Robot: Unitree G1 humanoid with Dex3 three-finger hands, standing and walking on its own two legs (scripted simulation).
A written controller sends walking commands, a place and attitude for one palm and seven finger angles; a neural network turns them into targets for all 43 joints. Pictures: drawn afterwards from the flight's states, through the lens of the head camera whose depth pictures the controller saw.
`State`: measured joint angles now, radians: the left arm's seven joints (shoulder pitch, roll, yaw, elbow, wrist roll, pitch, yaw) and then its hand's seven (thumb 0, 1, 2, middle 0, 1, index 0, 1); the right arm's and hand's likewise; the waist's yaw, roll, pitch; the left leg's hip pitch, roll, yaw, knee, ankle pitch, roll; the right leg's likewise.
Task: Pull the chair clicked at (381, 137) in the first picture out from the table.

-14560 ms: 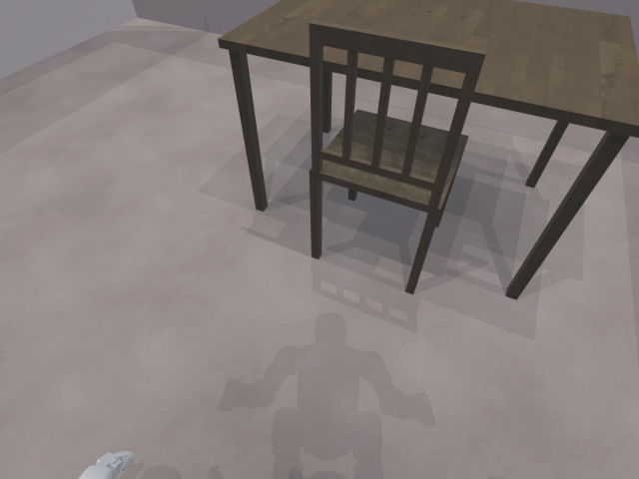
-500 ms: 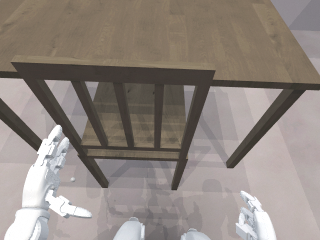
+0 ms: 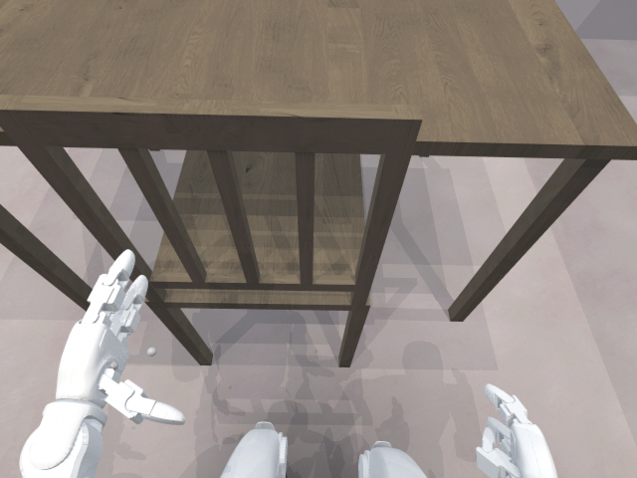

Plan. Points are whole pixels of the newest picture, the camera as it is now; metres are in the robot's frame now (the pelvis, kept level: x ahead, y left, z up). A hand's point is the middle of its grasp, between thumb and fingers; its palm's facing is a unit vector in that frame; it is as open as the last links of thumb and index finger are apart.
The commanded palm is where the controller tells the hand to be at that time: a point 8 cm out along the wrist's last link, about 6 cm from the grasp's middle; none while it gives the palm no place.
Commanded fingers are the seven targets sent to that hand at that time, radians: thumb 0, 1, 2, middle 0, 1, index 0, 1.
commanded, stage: aim the fingers beside a spindle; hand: left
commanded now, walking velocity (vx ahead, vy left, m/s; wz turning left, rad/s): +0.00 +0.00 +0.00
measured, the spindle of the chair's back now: (239, 227) +0.44 +0.13 +0.01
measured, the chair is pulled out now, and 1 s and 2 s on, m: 0.00 0.00 0.00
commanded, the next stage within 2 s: none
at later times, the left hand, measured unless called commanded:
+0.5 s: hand (157, 330) +0.28 +0.20 +0.02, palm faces +0.03 -1.00 -0.05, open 16.9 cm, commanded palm +0.26 +0.26 +0.02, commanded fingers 0.00 -0.50 0.30 -0.06 -0.08 -0.06 -0.08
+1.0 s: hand (174, 330) +0.30 +0.20 -0.02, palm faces +0.01 -1.00 -0.02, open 16.9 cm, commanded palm +0.27 +0.25 +0.00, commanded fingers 0.00 -0.50 0.30 -0.06 -0.08 -0.06 -0.08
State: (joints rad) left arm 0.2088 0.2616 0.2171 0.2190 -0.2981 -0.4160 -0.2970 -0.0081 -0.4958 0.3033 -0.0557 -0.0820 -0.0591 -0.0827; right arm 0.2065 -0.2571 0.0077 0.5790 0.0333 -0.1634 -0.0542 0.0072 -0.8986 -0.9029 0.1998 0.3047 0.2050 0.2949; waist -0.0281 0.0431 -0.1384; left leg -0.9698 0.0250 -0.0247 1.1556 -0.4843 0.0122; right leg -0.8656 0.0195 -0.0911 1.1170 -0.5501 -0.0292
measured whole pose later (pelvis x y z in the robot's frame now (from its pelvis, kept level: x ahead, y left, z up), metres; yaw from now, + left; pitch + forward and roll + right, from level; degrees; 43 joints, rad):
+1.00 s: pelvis -0.01 +0.01 -0.03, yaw -1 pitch +22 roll -4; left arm 0.06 0.25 0.18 0.28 -0.25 -0.43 -0.21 -0.01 -0.49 0.30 -0.06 -0.08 -0.06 -0.08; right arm 0.19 -0.25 0.01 0.56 0.01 -0.09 -0.02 0.01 -0.90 -0.90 0.20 0.30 0.21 0.29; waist -0.03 0.04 -0.15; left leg -1.13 0.03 -0.01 1.28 -0.52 0.03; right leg -1.03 0.02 -0.08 1.23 -0.58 -0.01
